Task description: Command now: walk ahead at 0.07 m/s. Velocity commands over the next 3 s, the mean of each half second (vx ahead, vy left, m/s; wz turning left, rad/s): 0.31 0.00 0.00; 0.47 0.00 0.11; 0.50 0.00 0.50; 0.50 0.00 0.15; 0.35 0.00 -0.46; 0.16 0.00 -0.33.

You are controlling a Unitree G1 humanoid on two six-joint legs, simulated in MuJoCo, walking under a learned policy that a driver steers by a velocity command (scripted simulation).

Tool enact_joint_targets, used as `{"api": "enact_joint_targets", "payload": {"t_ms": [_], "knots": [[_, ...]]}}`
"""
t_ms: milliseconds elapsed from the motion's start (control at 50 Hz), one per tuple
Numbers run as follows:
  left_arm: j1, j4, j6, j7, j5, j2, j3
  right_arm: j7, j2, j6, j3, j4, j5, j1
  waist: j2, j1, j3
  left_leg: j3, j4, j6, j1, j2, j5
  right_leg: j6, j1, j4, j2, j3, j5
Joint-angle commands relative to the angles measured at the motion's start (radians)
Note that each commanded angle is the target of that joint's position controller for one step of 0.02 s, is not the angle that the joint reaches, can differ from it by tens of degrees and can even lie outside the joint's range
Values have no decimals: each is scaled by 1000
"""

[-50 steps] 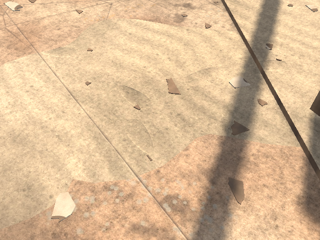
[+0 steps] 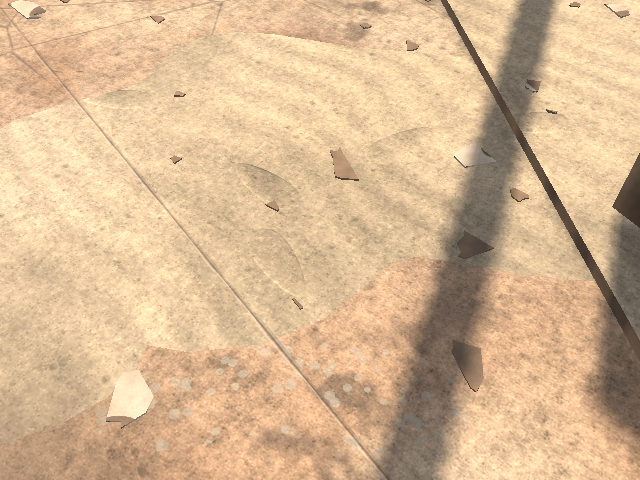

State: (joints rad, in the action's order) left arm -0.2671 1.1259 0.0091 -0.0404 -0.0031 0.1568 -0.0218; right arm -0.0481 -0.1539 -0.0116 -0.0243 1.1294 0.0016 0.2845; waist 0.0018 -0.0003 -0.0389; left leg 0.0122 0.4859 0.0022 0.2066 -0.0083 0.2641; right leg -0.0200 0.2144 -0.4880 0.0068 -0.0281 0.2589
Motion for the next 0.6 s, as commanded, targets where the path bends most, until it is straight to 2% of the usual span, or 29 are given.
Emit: {"api": "enact_joint_targets", "payload": {"t_ms": [20,60,80,120,140,160,180,200,220,240,260,280,300,320,340,360,380,400,420,440,480,520,560,600], "knots": [[-85,-4,0,-6,-7,94,-18,-5,-78,-1,-13,-1,6,91,-13,-3,-13,15,-56,-36,45,16,151,-40,18,99,-18,34,191],[-95,-17,5,-9,-20,129,-31,-8,-93,-9,-20,-25,13,67,-39,-13,-85,16,2,-66,153,22,383,-90,83,132,-64,107,497],[-123,-19,16,-7,-25,143,-37,-5,-79,-22,-17,-41,16,45,-69,-27,-111,14,53,-73,218,16,373,-124,71,171,-121,193,560],[-187,-11,38,0,-28,196,-58,11,-37,-54,-9,-71,20,4,-177,-47,-104,55,252,-72,305,18,199,-217,-2,296,-296,448,612],[-181,-19,46,1,-22,197,-61,20,-53,-64,-14,-83,22,-18,-165,-46,-112,22,339,-86,322,-12,184,-249,22,331,-350,528,581],[-157,-35,55,4,-13,191,-59,27,-64,-72,-19,-93,26,-28,-145,-34,-111,-3,398,-99,341,-32,232,-252,29,341,-363,539,534],[-122,-54,61,7,-15,192,-58,30,-64,-78,-20,-99,31,-21,-140,-14,-104,-17,380,-111,339,-49,270,-236,31,338,-355,508,492],[-76,-72,64,9,-29,194,-58,33,-65,-84,-21,-99,36,-5,-142,12,-102,-16,266,-121,279,-59,261,-200,56,323,-326,437,434],[-19,-90,61,11,-40,192,-57,32,-65,-90,-25,-81,37,36,-128,50,-94,28,105,-124,133,-33,192,-156,123,292,-257,321,361],[-4,-95,54,14,-45,195,-58,31,-63,-91,-33,-41,30,105,-104,77,-71,94,7,-107,-34,28,64,-129,196,224,-186,220,303],[-6,-102,51,15,-44,191,-58,32,-77,-86,-44,-3,21,187,-64,97,-48,90,-10,-87,-154,44,4,-109,258,128,-136,157,250],[27,-121,59,20,-37,152,-46,30,-117,-84,-59,23,17,317,68,143,-10,-95,-95,-117,-291,-76,80,-68,372,-119,-72,66,135],[35,-155,78,23,-29,82,-30,32,-245,-87,-86,24,23,437,332,162,30,-512,-270,-235,-417,-318,176,-18,573,-456,31,-52,183],[65,-172,94,25,-38,88,-30,38,-215,-103,-69,21,3,422,277,140,8,-737,-330,-319,-363,-412,306,-37,684,-681,10,60,278],[79,-181,106,33,-51,106,-31,40,-161,-117,-50,-8,1,321,153,89,-64,-667,-322,-296,-332,-397,328,-64,773,-781,-54,106,189],[74,-177,113,39,-48,119,-32,48,-140,-122,-39,-35,3,240,92,58,-76,-541,-320,-256,-304,-348,253,-77,782,-791,-89,100,81],[74,-170,117,40,-33,133,-39,56,-140,-119,-32,-55,4,186,56,35,-75,-437,-332,-222,-270,-308,129,-77,751,-737,-114,94,-1],[79,-168,116,42,-23,153,-49,59,-118,-113,-22,-64,3,168,52,22,-75,-339,-340,-192,-237,-270,-9,-70,698,-673,-132,84,-50],[79,-165,111,47,-21,146,-51,58,-99,-105,-15,-61,-1,187,69,21,-64,-262,-343,-174,-218,-237,-112,-59,649,-628,-133,64,-80],[89,-165,104,51,-20,128,-49,53,-100,-100,-13,-56,-4,215,81,26,-57,-211,-343,-171,-213,-216,-202,-46,628,-596,-127,40,-106],[170,-198,94,54,-17,102,-39,40,-127,-93,-15,-59,-8,240,75,36,-71,-150,-353,-175,-190,-199,-305,-25,620,-480,-117,14,-164],[288,-244,94,58,-19,81,-26,29,-153,-90,-17,-75,-9,238,66,57,-93,-105,-376,-170,-135,-179,-316,-15,553,-298,-90,-11,-246],[362,-271,94,66,-25,84,-19,24,-177,-91,-23,-76,-3,262,84,73,-102,-84,-399,-172,-120,-181,-294,-13,482,-184,-62,-37,-299],[412,-295,94,76,-30,99,-17,23,-181,-92,-28,-67,7,285,92,77,-122,-76,-402,-175,-160,-206,-302,-26,463,-118,-56,-33,-312]]}}
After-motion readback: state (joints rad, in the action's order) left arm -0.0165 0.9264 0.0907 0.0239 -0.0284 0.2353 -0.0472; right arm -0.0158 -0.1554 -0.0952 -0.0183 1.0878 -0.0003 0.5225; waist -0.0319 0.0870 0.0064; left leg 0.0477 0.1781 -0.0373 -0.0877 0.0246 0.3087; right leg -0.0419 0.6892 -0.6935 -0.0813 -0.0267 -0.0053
